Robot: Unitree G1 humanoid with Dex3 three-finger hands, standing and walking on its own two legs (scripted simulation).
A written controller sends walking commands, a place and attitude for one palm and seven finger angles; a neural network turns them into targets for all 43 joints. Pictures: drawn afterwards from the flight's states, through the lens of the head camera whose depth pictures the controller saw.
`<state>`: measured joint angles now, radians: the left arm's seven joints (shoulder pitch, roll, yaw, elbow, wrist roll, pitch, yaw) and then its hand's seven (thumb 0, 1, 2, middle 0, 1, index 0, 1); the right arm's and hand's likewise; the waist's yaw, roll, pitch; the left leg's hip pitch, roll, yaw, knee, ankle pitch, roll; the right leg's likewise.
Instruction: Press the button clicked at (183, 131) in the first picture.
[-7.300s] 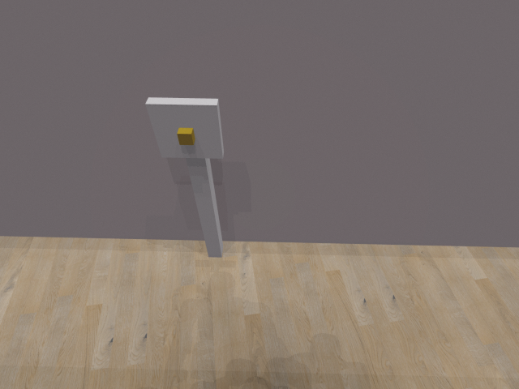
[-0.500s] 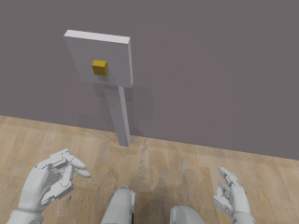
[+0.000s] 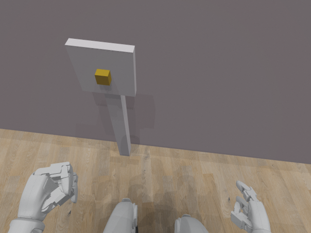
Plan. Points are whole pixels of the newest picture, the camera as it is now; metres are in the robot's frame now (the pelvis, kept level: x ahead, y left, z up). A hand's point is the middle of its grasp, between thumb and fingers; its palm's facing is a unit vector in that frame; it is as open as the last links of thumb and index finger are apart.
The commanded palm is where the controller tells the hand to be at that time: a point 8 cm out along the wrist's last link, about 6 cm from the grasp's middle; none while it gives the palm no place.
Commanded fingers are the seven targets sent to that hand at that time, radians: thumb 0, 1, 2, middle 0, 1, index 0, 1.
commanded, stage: raise the hand and make a fist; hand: left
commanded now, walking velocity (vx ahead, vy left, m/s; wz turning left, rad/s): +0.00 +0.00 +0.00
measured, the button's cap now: (103, 76) +0.53 +0.20 +0.06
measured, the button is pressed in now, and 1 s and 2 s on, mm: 0 0 0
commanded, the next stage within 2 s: aim a knuckle at the button in 0.84 s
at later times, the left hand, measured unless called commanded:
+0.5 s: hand (66, 177) +0.23 +0.21 +0.05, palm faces -0.04 -1.00 -0.06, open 3.1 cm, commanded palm +0.21 +0.27 +0.05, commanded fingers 0.00 0.90 0.90 -1.30 -1.50 -1.30 -1.50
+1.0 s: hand (73, 177) +0.23 +0.20 +0.04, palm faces -0.04 -1.00 -0.06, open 3.1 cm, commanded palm +0.22 +0.26 +0.05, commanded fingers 0.00 0.90 0.90 -1.30 -1.50 -1.30 -1.50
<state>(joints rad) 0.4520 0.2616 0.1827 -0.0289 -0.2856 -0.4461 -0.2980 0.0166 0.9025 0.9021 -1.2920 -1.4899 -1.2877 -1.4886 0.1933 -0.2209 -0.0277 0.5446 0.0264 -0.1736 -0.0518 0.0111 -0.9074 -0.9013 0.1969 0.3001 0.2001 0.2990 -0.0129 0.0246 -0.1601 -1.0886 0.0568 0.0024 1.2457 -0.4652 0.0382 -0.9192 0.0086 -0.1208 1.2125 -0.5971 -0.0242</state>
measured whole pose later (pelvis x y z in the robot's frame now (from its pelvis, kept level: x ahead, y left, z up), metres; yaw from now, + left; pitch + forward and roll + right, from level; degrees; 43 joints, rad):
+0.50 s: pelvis +0.01 +0.01 +0.00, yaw +0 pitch +18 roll -5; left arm 0.38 0.29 0.21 -0.01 -0.29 -0.39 -0.32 0.02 0.90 0.90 -1.30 -1.50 -1.30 -1.50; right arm 0.22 -0.23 0.01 0.52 0.02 -0.14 -0.04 0.01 -0.91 -0.90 0.20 0.30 0.20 0.30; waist -0.01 0.03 -0.16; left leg -1.07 0.05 0.00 1.23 -0.47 0.05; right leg -0.89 0.01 -0.12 1.18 -0.60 -0.01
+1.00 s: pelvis +0.01 +0.00 +0.00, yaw +0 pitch +18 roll -4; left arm 0.38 0.28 0.20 0.02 -0.30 -0.42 -0.32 0.02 0.90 0.90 -1.30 -1.50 -1.30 -1.50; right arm 0.21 -0.23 0.01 0.52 0.03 -0.14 -0.04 0.01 -0.91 -0.90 0.20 0.30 0.20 0.30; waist -0.01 0.04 -0.17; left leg -1.08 0.06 0.00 1.24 -0.48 0.03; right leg -0.90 0.01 -0.12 1.20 -0.61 -0.03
